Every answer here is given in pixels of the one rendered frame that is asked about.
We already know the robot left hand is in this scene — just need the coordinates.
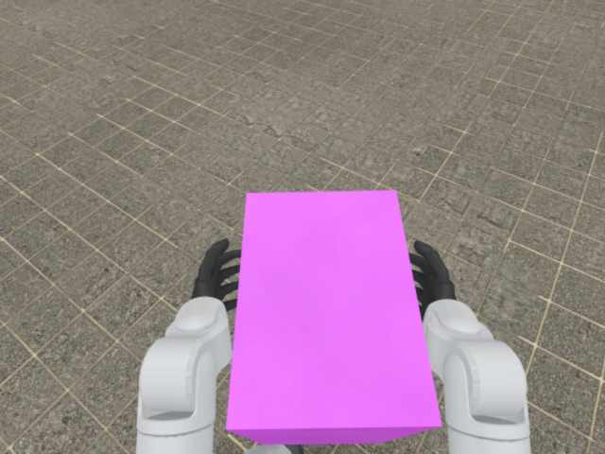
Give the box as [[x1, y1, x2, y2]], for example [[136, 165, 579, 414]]
[[191, 238, 242, 312]]

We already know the right robot forearm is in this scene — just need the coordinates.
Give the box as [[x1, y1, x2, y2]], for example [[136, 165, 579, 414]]
[[423, 299, 531, 454]]

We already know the robot right hand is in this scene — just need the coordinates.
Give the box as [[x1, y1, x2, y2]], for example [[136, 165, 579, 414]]
[[408, 240, 457, 322]]

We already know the carton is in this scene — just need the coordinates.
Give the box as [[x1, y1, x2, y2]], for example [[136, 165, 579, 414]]
[[226, 190, 442, 445]]

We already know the left robot forearm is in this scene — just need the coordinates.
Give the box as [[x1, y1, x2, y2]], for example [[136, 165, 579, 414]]
[[136, 297, 233, 454]]

